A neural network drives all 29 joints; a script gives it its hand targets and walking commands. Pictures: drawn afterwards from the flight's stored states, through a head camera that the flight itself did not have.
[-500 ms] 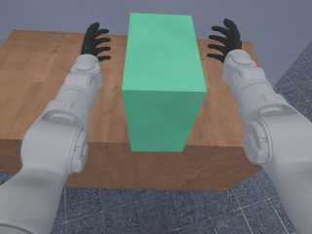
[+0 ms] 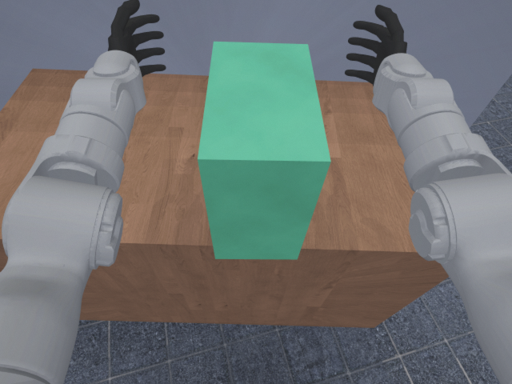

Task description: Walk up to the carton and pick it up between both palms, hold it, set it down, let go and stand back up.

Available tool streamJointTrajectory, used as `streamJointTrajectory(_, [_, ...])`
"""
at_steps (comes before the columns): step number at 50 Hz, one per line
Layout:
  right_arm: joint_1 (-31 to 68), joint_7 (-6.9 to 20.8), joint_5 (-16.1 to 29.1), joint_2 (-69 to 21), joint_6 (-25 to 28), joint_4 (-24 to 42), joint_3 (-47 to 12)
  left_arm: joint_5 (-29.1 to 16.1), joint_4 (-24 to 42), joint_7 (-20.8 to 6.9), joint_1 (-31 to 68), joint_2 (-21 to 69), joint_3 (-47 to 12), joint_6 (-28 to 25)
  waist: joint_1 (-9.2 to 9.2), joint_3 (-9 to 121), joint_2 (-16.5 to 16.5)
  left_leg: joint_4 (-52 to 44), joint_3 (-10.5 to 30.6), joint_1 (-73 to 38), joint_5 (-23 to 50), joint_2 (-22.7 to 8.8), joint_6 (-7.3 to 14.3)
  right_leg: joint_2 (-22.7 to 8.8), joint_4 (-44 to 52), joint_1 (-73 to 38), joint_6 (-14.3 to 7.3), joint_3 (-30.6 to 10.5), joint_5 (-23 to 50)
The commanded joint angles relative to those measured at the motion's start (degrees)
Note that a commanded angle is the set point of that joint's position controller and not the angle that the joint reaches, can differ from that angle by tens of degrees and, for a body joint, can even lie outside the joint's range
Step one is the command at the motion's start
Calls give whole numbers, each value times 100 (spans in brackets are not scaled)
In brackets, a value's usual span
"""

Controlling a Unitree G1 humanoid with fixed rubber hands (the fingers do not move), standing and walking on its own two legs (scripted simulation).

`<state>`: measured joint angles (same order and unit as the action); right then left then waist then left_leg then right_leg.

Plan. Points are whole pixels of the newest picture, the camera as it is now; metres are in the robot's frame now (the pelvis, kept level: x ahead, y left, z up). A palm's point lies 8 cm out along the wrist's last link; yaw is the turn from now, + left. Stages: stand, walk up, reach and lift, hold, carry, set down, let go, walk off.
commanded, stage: set down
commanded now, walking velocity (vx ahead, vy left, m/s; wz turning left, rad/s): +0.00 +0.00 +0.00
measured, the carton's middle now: (258, 158) +0.50 -0.01 +0.03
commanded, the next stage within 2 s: none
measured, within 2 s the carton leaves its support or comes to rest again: neither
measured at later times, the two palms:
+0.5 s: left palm (140, 139) +0.45 +0.17 +0.14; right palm (374, 136) +0.44 -0.18 +0.14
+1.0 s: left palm (143, 190) +0.40 +0.17 +0.08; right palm (372, 185) +0.39 -0.18 +0.09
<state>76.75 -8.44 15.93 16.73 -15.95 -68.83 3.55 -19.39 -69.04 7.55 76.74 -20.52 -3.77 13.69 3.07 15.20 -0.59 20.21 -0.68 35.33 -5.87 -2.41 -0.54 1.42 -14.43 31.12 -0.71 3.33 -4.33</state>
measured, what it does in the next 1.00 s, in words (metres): stands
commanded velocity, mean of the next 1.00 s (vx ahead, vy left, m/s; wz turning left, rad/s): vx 0.00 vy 0.00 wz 0.00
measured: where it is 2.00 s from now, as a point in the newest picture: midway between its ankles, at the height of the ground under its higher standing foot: outside the picture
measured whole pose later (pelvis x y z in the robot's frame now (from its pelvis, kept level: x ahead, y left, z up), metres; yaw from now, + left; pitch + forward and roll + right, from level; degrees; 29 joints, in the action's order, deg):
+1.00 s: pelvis -0.01 +0.00 +0.01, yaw +0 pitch +9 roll -1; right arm 40.8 -10.4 9.4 6.4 -2.7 -51.2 6.0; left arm -6.0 -52.4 5.5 40.8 -9.7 4.5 0.8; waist 1.3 6.8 1.6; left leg 19.9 -0.9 22.5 -6.5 -2.1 -0.7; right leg 1.3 -17.1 20.1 -1.2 2.5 -6.1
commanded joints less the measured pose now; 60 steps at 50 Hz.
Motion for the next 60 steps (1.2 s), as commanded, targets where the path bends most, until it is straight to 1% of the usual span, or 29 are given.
streamJointTrajectory(1, [3201,-15,185,1043,153,915,-64,74,1102,-47,3320,-894,180,-112,66,4016,-378,541,215,-3451,2674,133,-133,18,-201,-1332,414,89,2280])
streamJointTrajectory(5, [2700,-46,282,925,180,777,-152,250,1059,-154,2815,-742,287,-133,84,3497,-374,433,223,-3449,2704,148,-141,-3,-82,-1631,367,42,2308])
streamJointTrajectory(9, [1989,-88,204,743,312,956,-101,577,1196,-267,2080,-472,500,-277,92,3005,-330,316,214,-3493,2723,182,-123,-7,64,-1927,244,4,2311])
streamJointTrajectory(12, [1585,-118,15,633,476,1478,56,842,1666,-317,1675,-297,710,-437,70,2975,-308,255,176,-3606,2763,241,-112,47,118,-2038,145,34,2322])
streamJointTrajectory(14, [1525,-123,-153,609,600,1971,182,968,2125,-306,1626,-244,822,-531,25,3224,-335,265,131,-3765,2853,280,-131,111,108,-2010,99,74,2365])
streamJointTrajectory(17, [1523,-116,-342,601,758,2603,313,1074,2759,-244,1621,-214,913,-613,-50,3711,-385,323,67,-3937,2960,325,-161,184,43,-1971,87,123,2434])
streamJointTrajectory(20, [1421,-128,-431,571,869,2947,351,1099,3142,-169,1487,-174,924,-641,-91,4024,-355,371,23,-3925,2865,347,-132,211,-67,-1975,120,139,2403])
streamJointTrajectory(22, [1309,-151,-458,530,907,3012,343,1092,3232,-131,1348,-138,910,-645,-100,4056,-292,379,3,-3826,2687,348,-84,210,-149,-1974,144,133,2311])
streamJointTrajectory(25, [1082,-203,-469,433,919,2894,306,1079,3147,-113,1087,-68,884,-647,-93,3805,-180,349,-16,-3609,2313,338,-3,192,-247,-1969,169,107,2066])
streamJointTrajectory(31, [473,-305,-451,202,950,2414,220,1165,2663,-184,437,111,902,-722,-79,2792,-29,203,-37,-3277,1631,323,77,128,-237,-1988,182,64,1425])
streamJointTrajectory(35, [97,-323,-488,61,1035,2325,233,1264,2520,-231,99,209,936,-844,-84,2261,-39,105,-52,-3241,1287,321,73,101,-150,-1933,157,72,998])
streamJointTrajectory(39, [-171,-286,-574,-55,1184,2480,300,1324,2596,-228,-93,287,928,-1038,-110,2087,-132,55,-78,-3274,1077,318,51,94,-119,-1841,122,93,720])
streamJointTrajectory(42, [-351,-243,-640,-127,1337,2677,343,1337,2711,-207,-226,347,905,-1237,-146,2185,-210,61,-100,-3284,1062,320,39,98,-152,-1825,109,94,719])
streamJointTrajectory(47, [-758,-193,-702,-248,1654,2965,333,1351,2861,-198,-591,467,892,-1632,-211,2459,-262,121,-136,-3262,1270,343,18,118,-243,-1936,124,58,1009])
streamJointTrajectory(53, [-1405,-149,-779,-424,2083,3006,261,1435,2761,-260,-1247,628,942,-2159,-240,2347,-136,114,-153,-3132,1338,375,-6,121,-267,-2075,165,-32,1212])
streamJointTrajectory(60, [-2166,-59,-967,-649,2560,2908,264,1574,2544,-316,-2038,803,960,-2763,-234,1894,-11,26,-148,-3051,1113,369,-54,93,-178,-2019,152,-142,1012])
